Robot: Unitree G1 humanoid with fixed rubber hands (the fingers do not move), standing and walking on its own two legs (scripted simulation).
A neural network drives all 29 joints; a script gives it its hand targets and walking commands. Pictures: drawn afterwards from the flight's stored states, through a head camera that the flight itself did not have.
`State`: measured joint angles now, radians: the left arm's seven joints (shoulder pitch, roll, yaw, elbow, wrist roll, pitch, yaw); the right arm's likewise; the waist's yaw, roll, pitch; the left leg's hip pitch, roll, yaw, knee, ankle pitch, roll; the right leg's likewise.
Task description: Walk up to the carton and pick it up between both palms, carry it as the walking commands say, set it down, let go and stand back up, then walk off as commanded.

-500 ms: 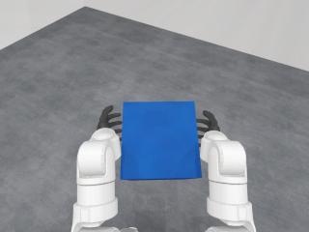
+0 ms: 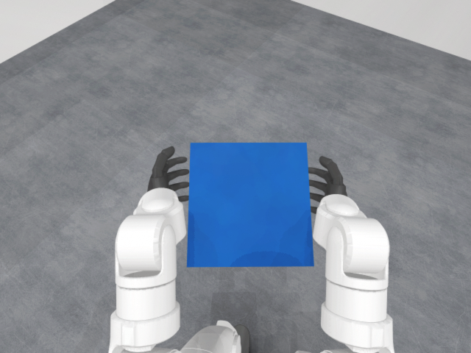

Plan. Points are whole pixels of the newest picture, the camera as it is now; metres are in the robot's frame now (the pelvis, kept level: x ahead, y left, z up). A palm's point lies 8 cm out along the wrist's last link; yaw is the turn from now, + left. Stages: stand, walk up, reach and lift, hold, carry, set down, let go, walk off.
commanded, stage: carry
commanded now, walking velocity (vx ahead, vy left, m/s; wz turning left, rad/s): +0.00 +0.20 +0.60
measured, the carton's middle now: (246, 209) +0.35 +0.00 +0.00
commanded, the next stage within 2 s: none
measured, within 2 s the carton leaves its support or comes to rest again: neither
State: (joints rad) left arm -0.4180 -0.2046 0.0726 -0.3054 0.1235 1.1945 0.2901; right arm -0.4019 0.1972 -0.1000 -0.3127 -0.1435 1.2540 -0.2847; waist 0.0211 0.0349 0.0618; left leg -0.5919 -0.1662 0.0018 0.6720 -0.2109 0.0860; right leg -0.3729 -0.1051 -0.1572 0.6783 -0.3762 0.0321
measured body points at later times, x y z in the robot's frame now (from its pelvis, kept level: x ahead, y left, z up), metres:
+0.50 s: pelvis -0.05 +0.11 +0.00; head +0.02 +0.12 +0.44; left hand +0.24 +0.31 +0.08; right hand +0.29 +0.06 +0.07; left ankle +0.00 +0.17 -0.69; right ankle -0.07 -0.03 -0.71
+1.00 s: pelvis -0.14 +0.24 +0.00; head -0.07 +0.27 +0.44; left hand +0.10 +0.50 +0.09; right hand +0.21 +0.27 +0.07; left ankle -0.13 +0.31 -0.67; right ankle -0.13 +0.08 -0.71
